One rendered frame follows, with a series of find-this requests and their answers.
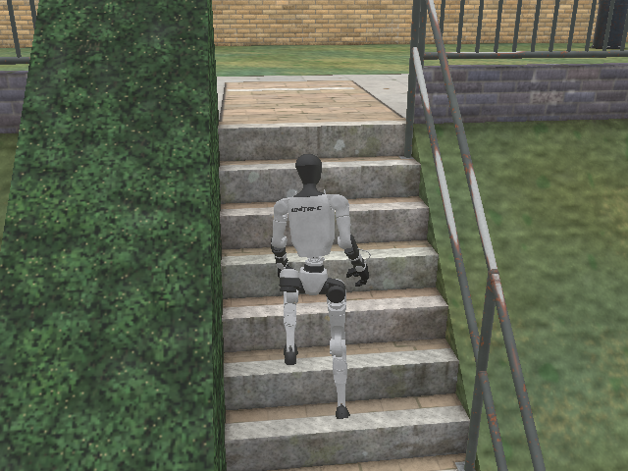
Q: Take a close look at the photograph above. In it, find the robot left hand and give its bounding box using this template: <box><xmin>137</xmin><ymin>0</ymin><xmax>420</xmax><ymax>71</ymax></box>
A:
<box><xmin>278</xmin><ymin>264</ymin><xmax>295</xmax><ymax>277</ymax></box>

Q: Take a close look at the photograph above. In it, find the robot right hand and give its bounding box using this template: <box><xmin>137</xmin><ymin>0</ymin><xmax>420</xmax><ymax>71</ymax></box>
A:
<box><xmin>346</xmin><ymin>264</ymin><xmax>369</xmax><ymax>287</ymax></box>

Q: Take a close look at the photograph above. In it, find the robot right thigh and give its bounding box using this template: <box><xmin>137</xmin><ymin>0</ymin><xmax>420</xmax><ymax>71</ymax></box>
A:
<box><xmin>326</xmin><ymin>278</ymin><xmax>346</xmax><ymax>357</ymax></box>

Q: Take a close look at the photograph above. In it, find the right robot upper arm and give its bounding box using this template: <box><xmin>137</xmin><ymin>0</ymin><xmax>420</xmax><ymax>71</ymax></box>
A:
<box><xmin>328</xmin><ymin>194</ymin><xmax>352</xmax><ymax>249</ymax></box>

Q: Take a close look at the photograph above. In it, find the robot left forearm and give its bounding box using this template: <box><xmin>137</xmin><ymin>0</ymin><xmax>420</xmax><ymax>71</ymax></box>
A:
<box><xmin>271</xmin><ymin>239</ymin><xmax>288</xmax><ymax>270</ymax></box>

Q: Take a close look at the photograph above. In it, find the robot right forearm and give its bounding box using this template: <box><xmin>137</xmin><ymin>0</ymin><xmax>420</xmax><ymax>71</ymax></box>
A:
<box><xmin>344</xmin><ymin>235</ymin><xmax>366</xmax><ymax>272</ymax></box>

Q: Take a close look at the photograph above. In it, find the left robot upper arm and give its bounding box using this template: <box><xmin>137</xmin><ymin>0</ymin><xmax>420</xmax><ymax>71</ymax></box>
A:
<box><xmin>271</xmin><ymin>197</ymin><xmax>290</xmax><ymax>248</ymax></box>

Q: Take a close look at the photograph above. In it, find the robot left foot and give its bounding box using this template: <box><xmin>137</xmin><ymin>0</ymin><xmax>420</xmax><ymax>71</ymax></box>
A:
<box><xmin>284</xmin><ymin>344</ymin><xmax>298</xmax><ymax>365</ymax></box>

